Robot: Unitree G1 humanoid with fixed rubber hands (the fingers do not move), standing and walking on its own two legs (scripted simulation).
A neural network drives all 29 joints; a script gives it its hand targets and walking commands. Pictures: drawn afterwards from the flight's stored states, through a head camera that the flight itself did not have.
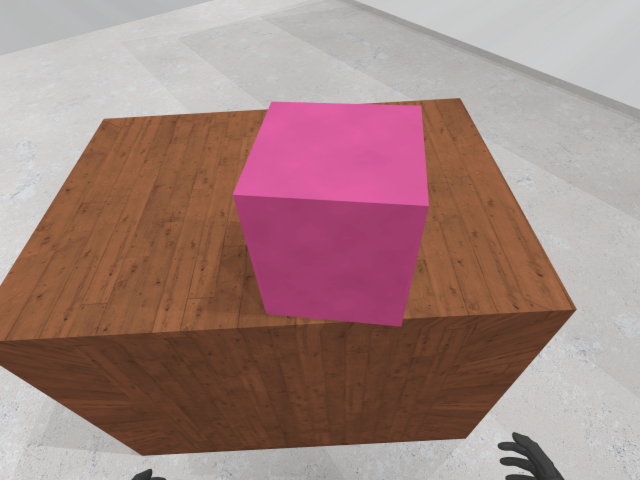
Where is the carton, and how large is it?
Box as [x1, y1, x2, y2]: [233, 102, 428, 326]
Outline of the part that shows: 271,102 233,193 236,208 266,313 400,326 428,208 420,106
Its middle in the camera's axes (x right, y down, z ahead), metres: +0.03 -0.04 +0.57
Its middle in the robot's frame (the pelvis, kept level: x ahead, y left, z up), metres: +0.45 -0.01 +0.07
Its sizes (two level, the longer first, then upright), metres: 0.210 0.200 0.250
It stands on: a pedestal, 0.71 m high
